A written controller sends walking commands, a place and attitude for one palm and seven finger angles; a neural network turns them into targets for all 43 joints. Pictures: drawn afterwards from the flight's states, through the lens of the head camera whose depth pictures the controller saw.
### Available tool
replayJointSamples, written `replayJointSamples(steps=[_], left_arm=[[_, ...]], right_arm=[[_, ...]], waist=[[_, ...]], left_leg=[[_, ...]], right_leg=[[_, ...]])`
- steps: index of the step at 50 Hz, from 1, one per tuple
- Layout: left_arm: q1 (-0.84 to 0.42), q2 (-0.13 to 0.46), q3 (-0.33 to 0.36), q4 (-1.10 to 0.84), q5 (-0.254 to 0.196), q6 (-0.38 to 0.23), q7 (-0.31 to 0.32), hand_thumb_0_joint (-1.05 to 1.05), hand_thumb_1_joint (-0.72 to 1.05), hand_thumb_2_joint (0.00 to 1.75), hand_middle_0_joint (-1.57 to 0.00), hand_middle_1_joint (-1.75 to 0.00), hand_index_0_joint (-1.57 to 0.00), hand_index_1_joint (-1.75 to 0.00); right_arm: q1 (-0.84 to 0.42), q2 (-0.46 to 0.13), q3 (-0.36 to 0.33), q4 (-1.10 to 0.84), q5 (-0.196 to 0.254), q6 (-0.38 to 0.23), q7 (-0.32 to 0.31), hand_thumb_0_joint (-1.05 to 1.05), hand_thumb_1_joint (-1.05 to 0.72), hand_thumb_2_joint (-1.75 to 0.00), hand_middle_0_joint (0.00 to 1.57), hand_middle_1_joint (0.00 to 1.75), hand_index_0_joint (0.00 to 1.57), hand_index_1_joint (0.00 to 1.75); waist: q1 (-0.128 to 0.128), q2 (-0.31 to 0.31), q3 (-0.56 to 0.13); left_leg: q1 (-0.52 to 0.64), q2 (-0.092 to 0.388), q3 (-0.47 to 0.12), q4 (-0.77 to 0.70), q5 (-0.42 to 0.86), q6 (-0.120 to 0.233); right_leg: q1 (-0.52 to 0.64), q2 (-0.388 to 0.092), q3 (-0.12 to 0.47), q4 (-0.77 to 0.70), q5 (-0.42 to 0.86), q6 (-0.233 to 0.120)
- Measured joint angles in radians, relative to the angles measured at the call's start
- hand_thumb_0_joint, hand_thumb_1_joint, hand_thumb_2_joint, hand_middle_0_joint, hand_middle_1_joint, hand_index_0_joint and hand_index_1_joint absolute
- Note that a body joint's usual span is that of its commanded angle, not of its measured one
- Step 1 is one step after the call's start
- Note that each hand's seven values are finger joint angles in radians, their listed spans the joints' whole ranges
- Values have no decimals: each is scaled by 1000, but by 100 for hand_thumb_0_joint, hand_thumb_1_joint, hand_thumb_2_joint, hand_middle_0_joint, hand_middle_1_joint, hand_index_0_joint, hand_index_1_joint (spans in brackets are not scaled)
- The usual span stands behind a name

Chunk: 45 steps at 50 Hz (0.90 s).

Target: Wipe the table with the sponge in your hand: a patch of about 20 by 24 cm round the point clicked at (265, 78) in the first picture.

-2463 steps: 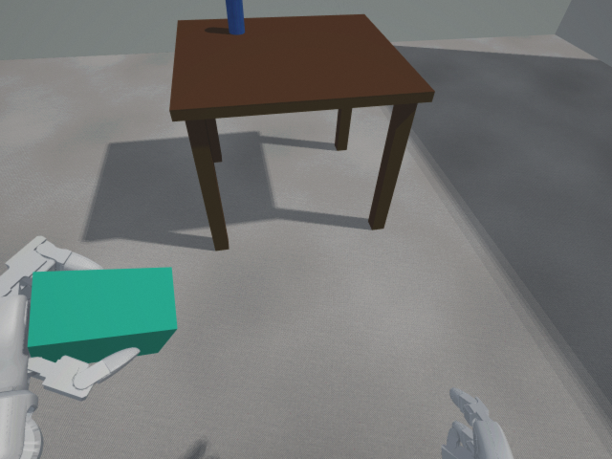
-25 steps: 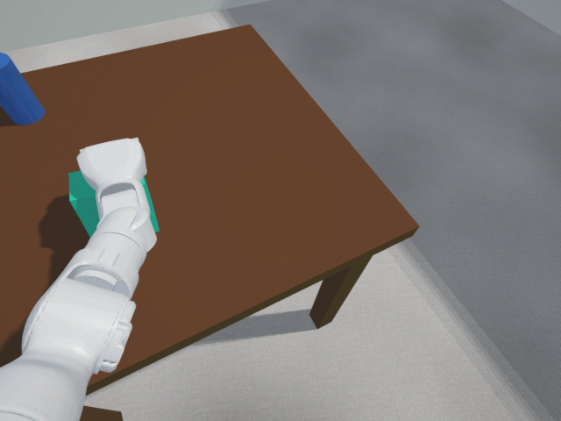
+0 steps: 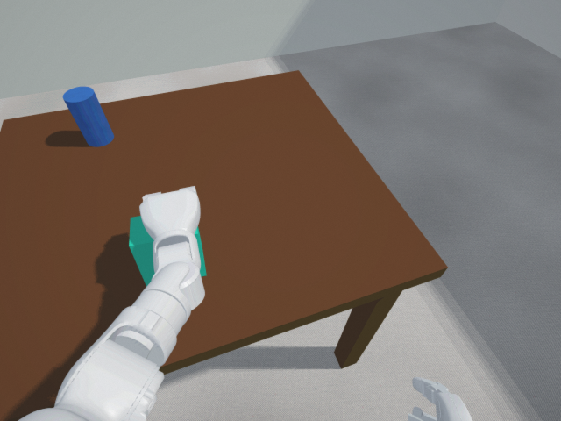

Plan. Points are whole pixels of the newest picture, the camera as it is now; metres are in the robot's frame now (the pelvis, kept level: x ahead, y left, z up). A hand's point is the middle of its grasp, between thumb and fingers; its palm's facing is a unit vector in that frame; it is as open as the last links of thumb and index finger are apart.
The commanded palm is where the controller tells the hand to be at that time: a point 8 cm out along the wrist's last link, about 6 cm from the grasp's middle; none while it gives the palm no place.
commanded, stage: wipe back along the third lane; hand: left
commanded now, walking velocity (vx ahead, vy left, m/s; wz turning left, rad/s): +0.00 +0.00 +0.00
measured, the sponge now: (172, 254) +0.38 +0.22 -0.03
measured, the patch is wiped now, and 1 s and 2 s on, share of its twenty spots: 1.00 1.00 1.00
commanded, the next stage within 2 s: slide back across to the middle lane in 1.72 s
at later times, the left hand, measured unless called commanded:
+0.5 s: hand (181, 260) +0.35 +0.18 +0.01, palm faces -0.05 -0.02 -1.00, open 10.6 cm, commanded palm +0.30 +0.17 +0.04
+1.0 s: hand (185, 271) +0.33 +0.18 +0.01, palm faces -0.06 -0.03 -1.00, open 10.6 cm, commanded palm +0.28 +0.15 +0.04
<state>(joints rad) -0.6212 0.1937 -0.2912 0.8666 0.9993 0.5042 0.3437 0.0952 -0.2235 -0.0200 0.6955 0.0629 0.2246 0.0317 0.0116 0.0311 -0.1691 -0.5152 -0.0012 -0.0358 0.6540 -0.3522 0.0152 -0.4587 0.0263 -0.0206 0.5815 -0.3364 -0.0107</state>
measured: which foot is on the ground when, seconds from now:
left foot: down 0.00-1.00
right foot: down 0.00-1.00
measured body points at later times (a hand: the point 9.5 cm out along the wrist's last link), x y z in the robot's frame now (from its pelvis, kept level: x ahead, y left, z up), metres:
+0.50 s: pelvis -0.02 -0.01 +0.00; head -0.01 -0.02 +0.45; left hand +0.34 +0.18 +0.07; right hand +0.13 -0.26 -0.12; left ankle -0.03 +0.11 -0.72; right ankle -0.04 -0.12 -0.72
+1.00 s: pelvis -0.01 -0.02 +0.00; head -0.01 -0.04 +0.45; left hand +0.33 +0.17 +0.07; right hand +0.18 -0.24 -0.10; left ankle -0.03 +0.11 -0.72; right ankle -0.04 -0.12 -0.72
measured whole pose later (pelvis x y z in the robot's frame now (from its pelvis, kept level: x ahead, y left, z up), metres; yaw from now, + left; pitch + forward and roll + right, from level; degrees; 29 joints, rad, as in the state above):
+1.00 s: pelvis -0.01 -0.02 +0.00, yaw +0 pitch +7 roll +0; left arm -0.38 0.18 -0.35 0.63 0.99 0.53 0.32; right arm 0.08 -0.24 -0.01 0.67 0.08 0.22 0.02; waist 0.05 0.05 -0.14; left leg -0.41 0.01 -0.03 0.61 -0.32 -0.01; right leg -0.39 0.03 -0.02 0.59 -0.33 -0.03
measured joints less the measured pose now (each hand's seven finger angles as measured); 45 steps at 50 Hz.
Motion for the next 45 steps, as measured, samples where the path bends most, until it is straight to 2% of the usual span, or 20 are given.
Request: replayJointSamples(steps=[6,16,26,35,45], left_arm=[[24,2,-4,-18,4,-4,-11,0,-52,103,-63,-140,-65,-140],[125,2,-5,-105,-8,-4,7,0,-52,103,-63,-140,-64,-141],[137,6,-16,-116,-11,7,-11,0,-52,103,-63,-140,-65,-140],[168,-3,-36,-140,-11,-1,-6,0,-52,103,-63,-140,-64,-140],[224,-14,-66,-212,-13,23,-12,0,-51,103,-62,-140,-64,-141]], right_arm=[[9,4,6,-5,0,7,-7,1,-91,-90,20,30,20,30],[50,-11,6,7,10,14,-13,1,-91,-90,20,30,20,30],[41,-21,5,0,19,-3,-29,1,-91,-90,20,30,20,30],[30,-17,3,-9,20,-16,-25,1,-91,-90,20,30,20,30],[2,-11,10,-16,22,-10,-14,1,-91,-90,20,30,20,30]], waist=[[0,3,4],[1,13,11],[-1,11,27],[16,18,24],[37,21,22]], left_leg=[[10,2,0,-6,9,-5],[49,7,8,-21,22,-10],[62,8,10,-38,44,-15],[67,8,10,-39,45,-19],[93,7,5,-43,33,-22]], right_leg=[[5,2,0,4,4,-5],[34,6,8,2,14,-10],[40,7,10,0,29,-16],[41,7,10,8,24,-19],[65,6,5,10,8,-23]])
